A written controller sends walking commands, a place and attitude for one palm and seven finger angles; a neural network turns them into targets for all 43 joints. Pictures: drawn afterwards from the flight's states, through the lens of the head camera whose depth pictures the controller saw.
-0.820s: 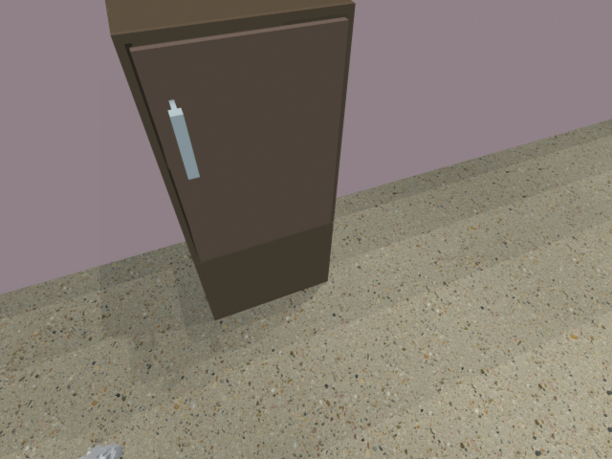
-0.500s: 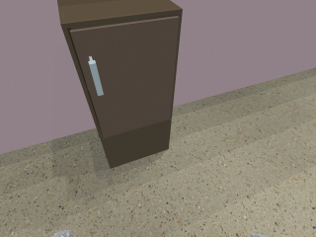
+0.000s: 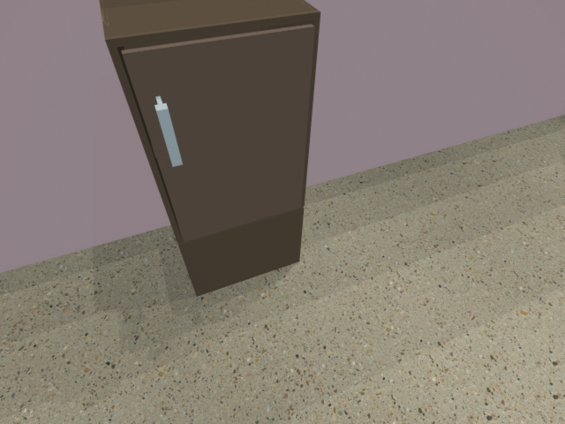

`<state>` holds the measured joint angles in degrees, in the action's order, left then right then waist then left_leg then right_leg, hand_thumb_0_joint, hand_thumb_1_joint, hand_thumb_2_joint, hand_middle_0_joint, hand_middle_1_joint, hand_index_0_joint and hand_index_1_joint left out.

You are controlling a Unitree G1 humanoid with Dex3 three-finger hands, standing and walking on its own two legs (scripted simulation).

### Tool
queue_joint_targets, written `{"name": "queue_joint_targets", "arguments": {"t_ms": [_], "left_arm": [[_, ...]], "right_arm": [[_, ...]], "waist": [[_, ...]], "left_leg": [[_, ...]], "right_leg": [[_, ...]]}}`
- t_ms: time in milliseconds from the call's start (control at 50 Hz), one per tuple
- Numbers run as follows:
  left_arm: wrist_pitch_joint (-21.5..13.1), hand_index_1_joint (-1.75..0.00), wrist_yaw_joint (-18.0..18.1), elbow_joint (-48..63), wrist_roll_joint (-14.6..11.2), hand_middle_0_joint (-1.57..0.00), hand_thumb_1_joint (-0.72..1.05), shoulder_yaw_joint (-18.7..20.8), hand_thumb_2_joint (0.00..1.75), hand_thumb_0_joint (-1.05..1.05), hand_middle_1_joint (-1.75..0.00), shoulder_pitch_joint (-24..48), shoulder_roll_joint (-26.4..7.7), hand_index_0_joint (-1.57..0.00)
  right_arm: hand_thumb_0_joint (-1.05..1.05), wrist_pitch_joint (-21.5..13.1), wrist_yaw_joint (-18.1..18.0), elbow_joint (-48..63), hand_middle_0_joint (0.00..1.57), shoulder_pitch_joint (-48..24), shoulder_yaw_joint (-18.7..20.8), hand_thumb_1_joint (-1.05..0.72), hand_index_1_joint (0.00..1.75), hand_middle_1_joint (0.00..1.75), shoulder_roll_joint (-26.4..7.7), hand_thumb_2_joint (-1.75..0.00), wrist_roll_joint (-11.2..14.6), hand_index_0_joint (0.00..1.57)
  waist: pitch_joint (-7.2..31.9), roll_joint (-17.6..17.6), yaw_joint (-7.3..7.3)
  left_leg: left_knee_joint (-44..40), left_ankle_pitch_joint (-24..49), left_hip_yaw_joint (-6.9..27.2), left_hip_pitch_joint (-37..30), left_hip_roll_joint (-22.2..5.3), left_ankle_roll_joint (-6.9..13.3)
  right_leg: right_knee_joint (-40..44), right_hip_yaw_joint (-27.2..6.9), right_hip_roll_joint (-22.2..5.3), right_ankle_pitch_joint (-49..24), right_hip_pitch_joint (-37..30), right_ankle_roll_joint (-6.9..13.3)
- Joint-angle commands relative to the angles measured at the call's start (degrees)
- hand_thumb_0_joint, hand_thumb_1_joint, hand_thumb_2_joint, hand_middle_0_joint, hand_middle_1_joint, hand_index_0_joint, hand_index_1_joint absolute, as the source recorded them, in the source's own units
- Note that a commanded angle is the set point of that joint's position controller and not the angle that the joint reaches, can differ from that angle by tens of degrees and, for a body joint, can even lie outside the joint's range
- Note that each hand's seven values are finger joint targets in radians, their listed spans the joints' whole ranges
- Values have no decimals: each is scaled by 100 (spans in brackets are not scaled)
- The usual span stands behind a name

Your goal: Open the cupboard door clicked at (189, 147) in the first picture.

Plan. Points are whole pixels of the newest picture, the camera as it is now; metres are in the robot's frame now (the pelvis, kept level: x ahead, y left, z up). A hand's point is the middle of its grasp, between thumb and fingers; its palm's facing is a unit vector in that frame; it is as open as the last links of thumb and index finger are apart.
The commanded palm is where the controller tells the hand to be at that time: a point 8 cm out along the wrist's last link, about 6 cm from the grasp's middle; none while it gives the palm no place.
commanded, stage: stand and wait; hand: left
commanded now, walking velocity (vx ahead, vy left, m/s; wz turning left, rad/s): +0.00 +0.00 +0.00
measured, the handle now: (168, 131) +0.69 +0.30 +0.03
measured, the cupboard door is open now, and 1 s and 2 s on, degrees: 0 0 0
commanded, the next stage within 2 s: look at it before walking up in 0.14 s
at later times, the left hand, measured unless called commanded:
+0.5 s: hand out of the picture +0.07 +0.25 -0.16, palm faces -0.03 -0.94 -0.33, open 7.4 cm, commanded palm none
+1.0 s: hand out of the picture +0.06 +0.25 -0.16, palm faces +0.02 -0.95 -0.33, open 7.4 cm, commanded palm none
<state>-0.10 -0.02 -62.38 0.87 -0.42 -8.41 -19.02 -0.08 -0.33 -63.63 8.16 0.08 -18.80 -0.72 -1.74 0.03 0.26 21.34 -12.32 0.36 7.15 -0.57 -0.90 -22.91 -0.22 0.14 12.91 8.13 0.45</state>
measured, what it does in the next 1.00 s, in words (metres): stands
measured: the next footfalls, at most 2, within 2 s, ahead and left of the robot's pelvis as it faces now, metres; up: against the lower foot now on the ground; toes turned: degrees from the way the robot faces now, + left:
right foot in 1.68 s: +0.04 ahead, -0.09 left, +0.00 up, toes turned +18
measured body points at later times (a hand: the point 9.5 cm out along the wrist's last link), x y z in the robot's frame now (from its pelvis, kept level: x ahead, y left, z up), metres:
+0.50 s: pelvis +0.00 +0.00 +0.00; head +0.00 +0.00 +0.45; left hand +0.08 +0.29 -0.13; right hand +0.07 -0.29 -0.13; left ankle -0.01 +0.13 -0.74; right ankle +0.00 -0.11 -0.74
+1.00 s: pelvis -0.01 +0.01 +0.00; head +0.00 +0.01 +0.45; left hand +0.06 +0.29 -0.14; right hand +0.08 -0.28 -0.14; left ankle -0.01 +0.13 -0.74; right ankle +0.00 -0.11 -0.74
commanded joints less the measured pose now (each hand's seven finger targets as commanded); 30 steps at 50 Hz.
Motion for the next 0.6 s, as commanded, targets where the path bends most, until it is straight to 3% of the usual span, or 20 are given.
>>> {"name": "queue_joint_targets", "arguments": {"t_ms": [0, 580], "left_arm": [[-133, -30, 63, 381, -26, -20, 90, 253, 90, 0, -30, 330, -1180, -20], [-163, -30, 68, 355, -20, -20, 90, 271, 90, 0, -30, 317, -1194, -20]], "right_arm": [[0, -165, -64, 356, 20, -313, 184, -90, 30, 30, -1116, -90, 4, 20], [0, -194, -70, 332, 20, -352, 186, -90, 30, 30, -1166, -90, 13, 20]], "waist": [[197, 45, -36], [335, -7, -37]], "left_leg": [[-354, 538, 451, 53, -569, 219], [-395, 1017, 480, -103, -618, 209]], "right_leg": [[505, -621, -689, -458, 137, 125], [507, -545, -712, -1055, -65, 102]]}}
